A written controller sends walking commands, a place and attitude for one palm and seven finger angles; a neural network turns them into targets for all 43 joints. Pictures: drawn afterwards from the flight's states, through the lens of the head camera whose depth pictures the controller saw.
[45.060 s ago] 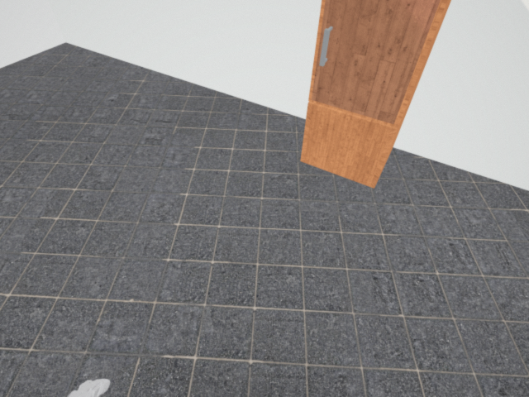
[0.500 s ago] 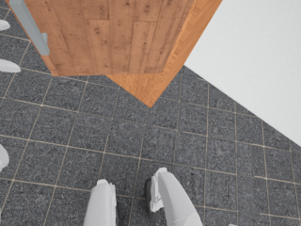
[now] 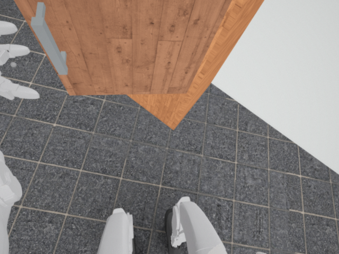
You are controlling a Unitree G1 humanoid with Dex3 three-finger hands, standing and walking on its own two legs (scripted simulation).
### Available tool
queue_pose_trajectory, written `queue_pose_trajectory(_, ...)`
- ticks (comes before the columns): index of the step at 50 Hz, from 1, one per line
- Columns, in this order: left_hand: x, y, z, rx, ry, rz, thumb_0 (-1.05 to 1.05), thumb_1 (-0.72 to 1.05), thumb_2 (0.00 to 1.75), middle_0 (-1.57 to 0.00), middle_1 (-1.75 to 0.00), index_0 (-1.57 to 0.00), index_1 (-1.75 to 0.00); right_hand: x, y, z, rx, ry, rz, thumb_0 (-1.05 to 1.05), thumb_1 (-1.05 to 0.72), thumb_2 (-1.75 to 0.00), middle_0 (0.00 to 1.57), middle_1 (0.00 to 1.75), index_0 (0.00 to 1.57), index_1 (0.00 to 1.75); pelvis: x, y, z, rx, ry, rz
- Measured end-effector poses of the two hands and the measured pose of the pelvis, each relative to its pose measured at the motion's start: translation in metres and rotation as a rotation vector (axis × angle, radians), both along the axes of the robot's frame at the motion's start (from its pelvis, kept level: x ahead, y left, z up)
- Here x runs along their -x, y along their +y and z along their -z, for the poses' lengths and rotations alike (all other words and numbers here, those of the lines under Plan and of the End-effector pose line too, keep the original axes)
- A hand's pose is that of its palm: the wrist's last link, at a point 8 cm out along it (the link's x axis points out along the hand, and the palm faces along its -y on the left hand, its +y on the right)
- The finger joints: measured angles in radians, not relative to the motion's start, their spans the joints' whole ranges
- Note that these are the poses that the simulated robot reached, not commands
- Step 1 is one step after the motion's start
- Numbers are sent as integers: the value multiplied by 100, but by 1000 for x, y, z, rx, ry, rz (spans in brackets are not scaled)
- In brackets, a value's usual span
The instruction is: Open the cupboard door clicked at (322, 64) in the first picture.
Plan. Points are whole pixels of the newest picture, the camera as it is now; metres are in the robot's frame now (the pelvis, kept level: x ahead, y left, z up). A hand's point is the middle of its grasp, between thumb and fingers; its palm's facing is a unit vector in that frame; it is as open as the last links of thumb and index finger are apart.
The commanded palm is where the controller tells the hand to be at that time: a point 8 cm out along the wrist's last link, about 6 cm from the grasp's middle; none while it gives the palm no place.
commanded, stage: move the hooked fingers beside the handle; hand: left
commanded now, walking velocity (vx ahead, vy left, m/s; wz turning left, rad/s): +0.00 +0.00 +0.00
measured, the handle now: (53, 42) +0.56 +0.22 +0.04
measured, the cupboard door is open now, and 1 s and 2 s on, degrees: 43 43 43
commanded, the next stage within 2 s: slide the fingers in behind the handle in 0.18 s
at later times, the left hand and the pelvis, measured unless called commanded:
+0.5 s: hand (18, 65) +0.50 +0.27 +0.05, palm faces +0.01 -1.00 -0.03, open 14.0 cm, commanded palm +0.49 +0.30 +0.04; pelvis -0.01 +0.00 +0.00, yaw +0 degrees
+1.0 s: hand (40, 63) +0.51 +0.24 +0.04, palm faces +0.02 -1.00 -0.02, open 14.0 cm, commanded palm +0.50 +0.27 +0.04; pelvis +0.00 +0.00 +0.00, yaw +0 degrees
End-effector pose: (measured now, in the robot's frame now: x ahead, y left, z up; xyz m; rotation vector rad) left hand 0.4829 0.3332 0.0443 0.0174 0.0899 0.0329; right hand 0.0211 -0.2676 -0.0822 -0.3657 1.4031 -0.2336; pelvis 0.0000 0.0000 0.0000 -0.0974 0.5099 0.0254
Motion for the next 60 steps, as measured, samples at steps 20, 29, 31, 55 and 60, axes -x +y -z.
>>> queue_pose_trajectory(20, 6, 1, -6, -20, -55, -6, -1, -50, 30, -30, -120, -30, -120, 6, -1, 9, -17, 12, 5, 0, -90, -89, 20, 30, 21, 30, 5, -4, 5, -3, -1, 4)
queue_pose_trajectory(29, 2, -21, 1, 7, -25, 23, -1, -50, 30, -30, -120, -30, -120, 10, -2, 7, -12, 0, 9, 0, -90, -89, 20, 30, 21, 30, 8, -4, 4, -4, -7, 0)
queue_pose_trajectory(31, 1, -24, 2, 8, -30, 15, -1, -50, 30, -30, -120, -30, -120, 10, -2, 7, -9, -8, 14, 0, -90, -89, 20, 30, 21, 30, 8, -3, 4, -5, -6, 3)
queue_pose_trajectory(55, -9, -50, 6, 6, -44, -7, -1, -50, 30, -31, -120, -31, -121, 9, 3, 9, -34, 7, 26, 0, -90, -89, 20, 30, 21, 30, 1, -3, 2, -13, -1, 4)
queue_pose_trajectory(60, -8, -56, 4, -15, -45, 3, -1, -50, 30, -30, -120, -31, -121, 5, 3, 9, -43, 2, 28, 0, -90, -89, 20, 30, 21, 30, -1, -4, 0, -15, -7, 4)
